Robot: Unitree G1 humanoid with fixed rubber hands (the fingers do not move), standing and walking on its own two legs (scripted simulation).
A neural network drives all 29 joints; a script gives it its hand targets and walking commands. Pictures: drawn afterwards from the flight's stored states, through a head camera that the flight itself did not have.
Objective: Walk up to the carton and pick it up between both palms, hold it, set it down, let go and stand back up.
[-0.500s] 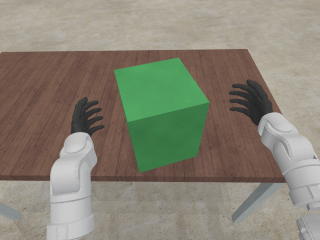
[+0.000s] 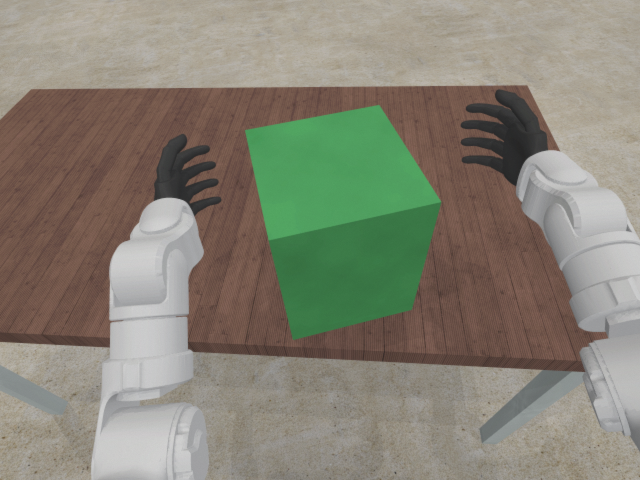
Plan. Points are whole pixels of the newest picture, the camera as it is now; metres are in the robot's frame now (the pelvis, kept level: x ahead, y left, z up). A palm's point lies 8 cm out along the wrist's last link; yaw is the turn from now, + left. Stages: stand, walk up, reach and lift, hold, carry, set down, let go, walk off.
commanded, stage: reach and lift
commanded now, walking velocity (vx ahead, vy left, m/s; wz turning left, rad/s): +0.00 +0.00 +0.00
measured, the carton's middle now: (334, 226) +0.46 +0.06 +0.03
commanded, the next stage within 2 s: none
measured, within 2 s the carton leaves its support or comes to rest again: neither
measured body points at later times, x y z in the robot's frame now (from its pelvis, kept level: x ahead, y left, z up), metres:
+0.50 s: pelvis +0.00 +0.00 +0.00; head +0.04 -0.01 +0.45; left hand +0.41 +0.24 +0.19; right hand +0.51 -0.14 +0.21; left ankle +0.02 +0.17 -0.75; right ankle -0.01 -0.10 -0.75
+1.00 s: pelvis -0.01 +0.00 -0.01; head +0.06 -0.01 +0.44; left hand +0.40 +0.23 +0.08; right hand +0.50 -0.11 +0.10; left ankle +0.02 +0.17 -0.75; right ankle -0.01 -0.10 -0.75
